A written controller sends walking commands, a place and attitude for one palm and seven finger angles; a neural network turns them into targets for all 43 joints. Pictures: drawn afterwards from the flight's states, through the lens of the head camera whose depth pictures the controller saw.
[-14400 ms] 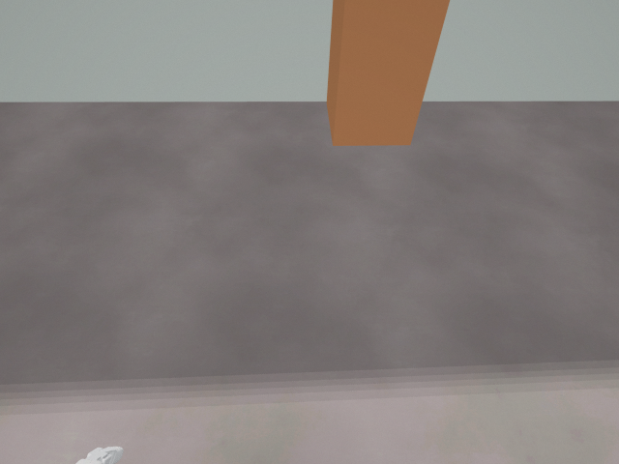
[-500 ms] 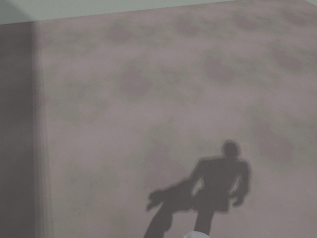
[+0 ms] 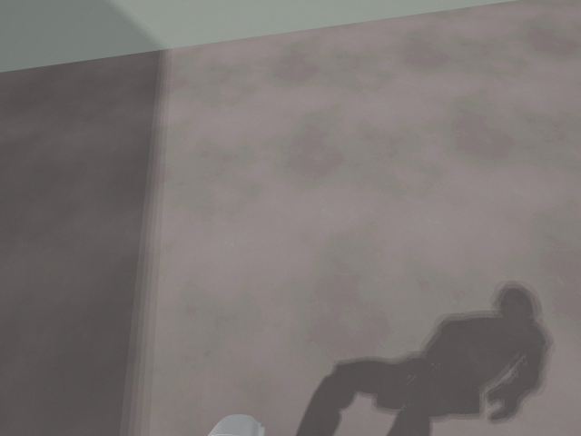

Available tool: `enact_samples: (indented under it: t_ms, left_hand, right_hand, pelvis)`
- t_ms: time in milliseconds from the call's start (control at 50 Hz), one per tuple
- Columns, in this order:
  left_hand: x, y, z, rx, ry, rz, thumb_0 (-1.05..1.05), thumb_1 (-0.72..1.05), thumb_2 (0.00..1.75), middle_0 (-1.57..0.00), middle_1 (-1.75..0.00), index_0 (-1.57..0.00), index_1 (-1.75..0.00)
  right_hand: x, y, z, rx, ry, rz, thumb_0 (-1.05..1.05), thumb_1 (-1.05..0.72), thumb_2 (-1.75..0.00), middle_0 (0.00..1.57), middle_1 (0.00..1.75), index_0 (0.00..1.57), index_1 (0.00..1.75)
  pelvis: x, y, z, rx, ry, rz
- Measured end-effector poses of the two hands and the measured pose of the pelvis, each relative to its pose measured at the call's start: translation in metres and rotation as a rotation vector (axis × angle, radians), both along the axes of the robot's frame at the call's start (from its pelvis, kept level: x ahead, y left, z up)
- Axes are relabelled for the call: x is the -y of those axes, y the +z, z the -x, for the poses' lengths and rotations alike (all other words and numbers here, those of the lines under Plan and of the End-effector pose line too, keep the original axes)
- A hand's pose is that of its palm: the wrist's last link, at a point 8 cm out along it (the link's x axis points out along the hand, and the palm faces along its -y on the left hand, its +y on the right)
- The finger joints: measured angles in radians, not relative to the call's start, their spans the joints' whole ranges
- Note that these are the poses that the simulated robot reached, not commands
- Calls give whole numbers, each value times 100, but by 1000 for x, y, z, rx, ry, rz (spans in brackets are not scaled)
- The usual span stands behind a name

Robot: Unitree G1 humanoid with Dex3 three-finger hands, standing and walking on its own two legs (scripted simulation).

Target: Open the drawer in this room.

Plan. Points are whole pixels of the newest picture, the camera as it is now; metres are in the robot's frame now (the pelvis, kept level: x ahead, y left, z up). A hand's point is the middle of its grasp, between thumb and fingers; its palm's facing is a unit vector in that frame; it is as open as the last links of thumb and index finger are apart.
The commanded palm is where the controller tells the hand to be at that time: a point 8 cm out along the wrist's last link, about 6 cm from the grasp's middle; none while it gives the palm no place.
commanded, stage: turn or walk to find it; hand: left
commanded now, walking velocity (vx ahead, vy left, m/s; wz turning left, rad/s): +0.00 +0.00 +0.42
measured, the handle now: out of the picture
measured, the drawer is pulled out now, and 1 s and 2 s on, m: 0.00 0.00 0.00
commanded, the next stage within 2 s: none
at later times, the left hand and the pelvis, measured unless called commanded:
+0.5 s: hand out of the picture +0.01 +0.26 -0.17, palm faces +0.23 -0.94 -0.25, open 7.3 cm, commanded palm none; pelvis -0.02 +0.04 +0.00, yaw +11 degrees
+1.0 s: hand out of the picture -0.07 +0.19 -0.16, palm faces +0.43 -0.87 -0.25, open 7.3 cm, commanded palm none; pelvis -0.03 -0.01 +0.00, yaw +26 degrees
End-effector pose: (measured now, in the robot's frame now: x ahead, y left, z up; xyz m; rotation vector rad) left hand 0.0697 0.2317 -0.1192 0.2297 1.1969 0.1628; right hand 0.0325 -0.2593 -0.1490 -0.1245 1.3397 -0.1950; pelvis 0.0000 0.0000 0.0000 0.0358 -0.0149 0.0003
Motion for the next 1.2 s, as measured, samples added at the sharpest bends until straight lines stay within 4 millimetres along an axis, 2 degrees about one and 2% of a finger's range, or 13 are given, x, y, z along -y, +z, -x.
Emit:
enact_samples:
  t_ms: [120, 220, 280, 380, 480, 620, 700, 820, 940, 1020, 1120, 1200]
  left_hand:
    - [-22, -12, 46, -72, 90, 10, 0, 91, 89, -20, -30, -21, -30]
    - [-55, -35, 85, -130, 182, 26, 0, 91, 89, -20, -30, -21, -30]
    - [-69, -38, 100, -171, 217, 22, 1, 91, 89, -20, -30, -20, -30]
    - [-79, -26, 98, -131, 248, 27, 1, 91, 89, -20, -30, -20, -30]
    - [-75, -16, 83, -59, 255, 18, 1, 91, 89, -20, -30, -20, -30]
    - [-48, -6, 58, 36, 250, -9, 1, 91, 89, -20, -30, -20, -30]
    - [-27, -1, 62, 77, 268, -30, 0, 91, 89, -20, -30, -20, -30]
    - [-4, 4, 95, 37, 345, -16, 0, 91, 89, -20, -30, -20, -30]
    - [4, -4, 137, -18, 429, 11, 1, 91, 89, -20, -30, -21, -30]
    - [-1, -15, 173, -63, 494, 31, 0, 91, 89, -20, -30, -21, -30]
    - [-18, -40, 222, -118, 584, 58, 1, 91, 89, -20, -30, -21, -30]
    - [-27, -37, 242, -162, 621, 63, 1, 91, 89, -20, -30, -20, -30]
  right_hand:
    - [-14, 6, -29, 6, 100, 26, 1, -91, -89, 20, 30, 20, 29]
    - [-42, 10, -68, 97, 199, 62, 1, -91, -89, 20, 30, 20, 29]
    - [-59, 19, -82, 150, 237, 67, 0, -91, -89, 20, 30, 20, 29]
    - [-77, 29, -88, 167, 279, 58, 0, -91, -89, 20, 30, 20, 30]
    - [-80, 27, -85, 158, 295, 28, 0, -91, -89, 21, 30, 20, 30]
    - [-55, 5, -69, 103, 291, -13, 0, -91, -89, 21, 30, 20, 30]
    - [-34, -10, -64, 57, 303, -23, 0, -91, -89, 21, 30, 20, 30]
    - [-18, -4, -65, 6, 352, -13, 0, -91, -89, 20, 30, 20, 29]
    - [-24, 2, -73, -23, 427, 11, 0, -91, -89, 20, 30, 20, 29]
    - [-46, 7, -89, 6, 500, 28, 1, -91, -89, 20, 30, 20, 29]
    - [-88, 11, -112, 114, 595, 47, 0, -91, -89, 20, 30, 20, 29]
    - [-111, 23, -117, 164, 635, 41, 0, -91, -89, 20, 30, 20, 29]
  pelvis:
    - [-10, -2, 4, -6, 55, 7]
    - [-31, -15, 8, -7, 108, 33]
    - [-38, -13, 12, 2, 116, 33]
    - [-43, -2, 15, 1, 156, 52]
    - [-38, 1, 17, -4, 189, 49]
    - [-13, -6, 18, -10, 246, 28]
    - [2, -10, 19, -1, 296, 23]
    - [12, -2, 21, 8, 359, 3]
    - [11, 0, 26, 4, 420, 2]
    - [3, -3, 35, 0, 460, 14]
    - [-15, -17, 49, 2, 505, 34]
    - [-21, -10, 55, 7, 524, 40]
